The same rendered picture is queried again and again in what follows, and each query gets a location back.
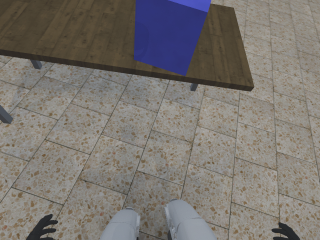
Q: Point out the table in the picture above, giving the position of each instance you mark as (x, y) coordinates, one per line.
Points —
(100, 34)

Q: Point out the right robot hand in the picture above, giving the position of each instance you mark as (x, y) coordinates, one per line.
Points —
(285, 230)

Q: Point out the robot right thigh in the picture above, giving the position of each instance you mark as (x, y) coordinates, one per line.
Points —
(187, 222)

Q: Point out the robot thigh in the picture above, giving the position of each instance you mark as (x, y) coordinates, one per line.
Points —
(123, 226)
(187, 222)

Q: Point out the left robot hand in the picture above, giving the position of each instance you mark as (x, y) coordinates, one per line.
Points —
(38, 230)

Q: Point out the robot left thigh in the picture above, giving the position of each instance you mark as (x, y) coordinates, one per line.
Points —
(123, 226)

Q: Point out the carton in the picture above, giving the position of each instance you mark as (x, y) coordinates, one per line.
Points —
(167, 32)

